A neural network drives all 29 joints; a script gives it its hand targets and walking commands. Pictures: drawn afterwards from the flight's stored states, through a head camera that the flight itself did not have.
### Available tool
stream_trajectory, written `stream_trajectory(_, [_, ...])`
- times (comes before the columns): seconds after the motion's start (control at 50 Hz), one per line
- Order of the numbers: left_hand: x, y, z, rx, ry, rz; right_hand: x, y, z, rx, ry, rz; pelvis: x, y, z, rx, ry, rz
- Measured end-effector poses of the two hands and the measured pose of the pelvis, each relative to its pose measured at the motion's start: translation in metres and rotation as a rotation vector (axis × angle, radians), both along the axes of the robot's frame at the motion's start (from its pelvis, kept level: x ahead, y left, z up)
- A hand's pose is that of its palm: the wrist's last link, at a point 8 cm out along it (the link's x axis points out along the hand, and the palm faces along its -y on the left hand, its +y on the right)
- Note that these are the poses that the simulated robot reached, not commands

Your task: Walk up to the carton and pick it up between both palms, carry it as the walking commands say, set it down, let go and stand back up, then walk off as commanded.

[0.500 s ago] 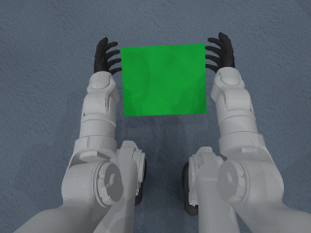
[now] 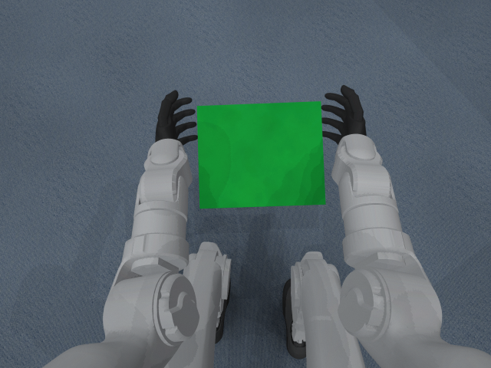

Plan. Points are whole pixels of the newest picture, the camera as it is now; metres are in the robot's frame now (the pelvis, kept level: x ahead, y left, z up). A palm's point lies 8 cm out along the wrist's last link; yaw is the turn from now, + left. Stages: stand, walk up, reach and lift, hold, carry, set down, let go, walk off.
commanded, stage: reach and lift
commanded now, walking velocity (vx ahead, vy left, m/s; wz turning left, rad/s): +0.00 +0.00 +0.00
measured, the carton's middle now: (259, 160) +0.46 +0.02 -0.14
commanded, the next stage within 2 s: none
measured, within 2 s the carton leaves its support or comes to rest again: neither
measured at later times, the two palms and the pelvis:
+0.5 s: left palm (154, 133) +0.43 +0.16 +0.02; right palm (370, 127) +0.46 -0.12 +0.03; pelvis +0.02 +0.00 +0.06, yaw +0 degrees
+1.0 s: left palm (135, 121) +0.41 +0.16 +0.10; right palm (404, 113) +0.44 -0.12 +0.10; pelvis +0.04 -0.01 +0.13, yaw +0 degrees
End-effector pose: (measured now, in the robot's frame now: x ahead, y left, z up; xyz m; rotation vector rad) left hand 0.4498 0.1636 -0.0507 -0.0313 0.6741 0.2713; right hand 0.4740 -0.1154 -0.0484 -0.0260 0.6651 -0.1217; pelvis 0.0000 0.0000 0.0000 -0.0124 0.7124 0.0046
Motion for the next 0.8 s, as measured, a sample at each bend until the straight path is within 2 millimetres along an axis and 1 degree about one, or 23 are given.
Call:
stream_trajectory(0.3, [-0.011,0.001,0.043,0.015,0.005,0.022,-0.012,0.003,0.044,-0.002,0.0,-0.004,0.011,0.0,0.035,-0.001,-0.049,0.005])
stream_trajectory(0.8, [-0.027,-0.005,0.118,-0.003,0.004,-0.003,-0.027,-0.004,0.12,-0.008,-0.005,-0.005,0.029,-0.004,0.103,0.011,-0.162,0.001])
